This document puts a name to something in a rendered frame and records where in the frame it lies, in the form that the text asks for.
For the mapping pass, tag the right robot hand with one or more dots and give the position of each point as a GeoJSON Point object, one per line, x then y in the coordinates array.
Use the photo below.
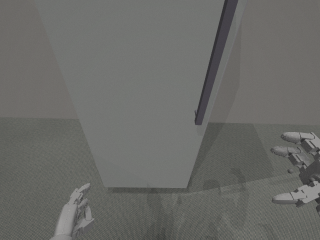
{"type": "Point", "coordinates": [310, 190]}

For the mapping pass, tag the fridge door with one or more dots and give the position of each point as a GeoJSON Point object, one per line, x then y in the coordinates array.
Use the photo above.
{"type": "Point", "coordinates": [135, 71]}

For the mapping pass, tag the handle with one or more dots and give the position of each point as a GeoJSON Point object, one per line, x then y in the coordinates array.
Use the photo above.
{"type": "Point", "coordinates": [225, 22]}

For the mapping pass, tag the left robot hand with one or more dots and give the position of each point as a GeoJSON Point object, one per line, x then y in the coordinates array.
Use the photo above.
{"type": "Point", "coordinates": [70, 213]}

